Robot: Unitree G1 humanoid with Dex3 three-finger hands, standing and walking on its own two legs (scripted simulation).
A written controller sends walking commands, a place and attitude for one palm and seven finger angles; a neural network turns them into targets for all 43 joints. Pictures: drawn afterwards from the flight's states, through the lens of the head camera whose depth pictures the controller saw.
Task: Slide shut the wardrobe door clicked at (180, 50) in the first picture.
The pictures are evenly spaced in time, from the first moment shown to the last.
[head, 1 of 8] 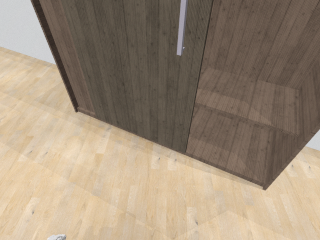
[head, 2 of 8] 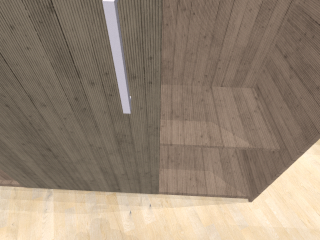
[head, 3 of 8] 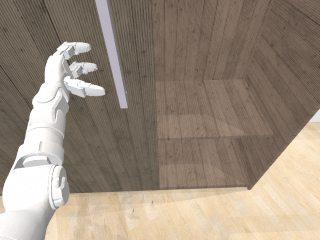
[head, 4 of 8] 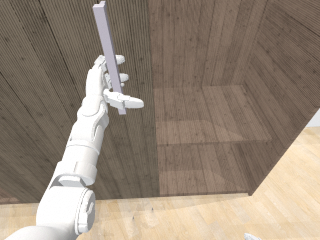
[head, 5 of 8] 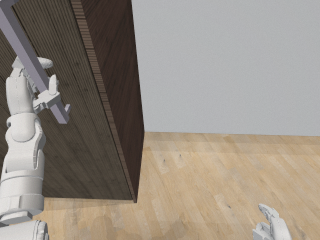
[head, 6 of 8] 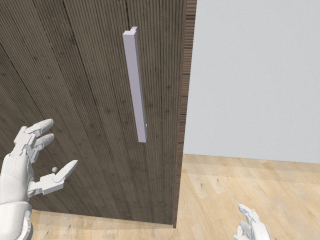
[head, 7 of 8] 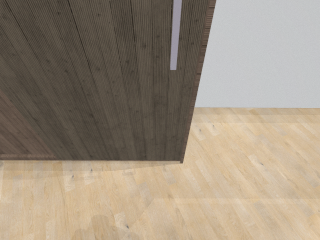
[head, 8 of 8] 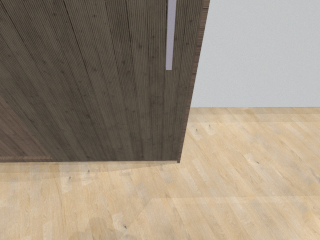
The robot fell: no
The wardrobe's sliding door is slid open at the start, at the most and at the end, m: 0.57 0.57 0.00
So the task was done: yes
